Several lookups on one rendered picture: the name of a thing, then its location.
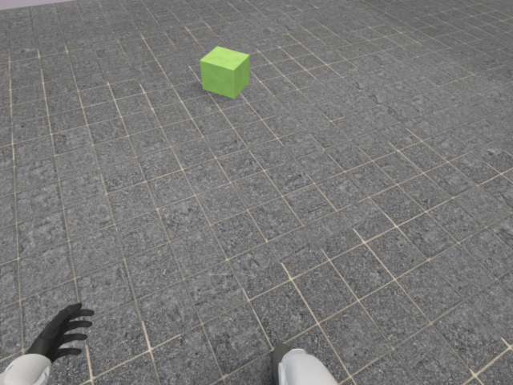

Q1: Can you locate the robot left hand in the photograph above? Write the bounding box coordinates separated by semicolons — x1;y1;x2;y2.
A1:
26;302;95;363

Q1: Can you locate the right robot foot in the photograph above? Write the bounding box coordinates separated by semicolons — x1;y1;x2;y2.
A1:
273;343;291;385

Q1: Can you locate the robot left forearm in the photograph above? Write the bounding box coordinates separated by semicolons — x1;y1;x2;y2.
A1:
0;354;51;385

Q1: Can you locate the carton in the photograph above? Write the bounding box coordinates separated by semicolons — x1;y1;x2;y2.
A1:
200;47;249;99

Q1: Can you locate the robot right thigh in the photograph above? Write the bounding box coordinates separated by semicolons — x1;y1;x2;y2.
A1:
278;354;338;385

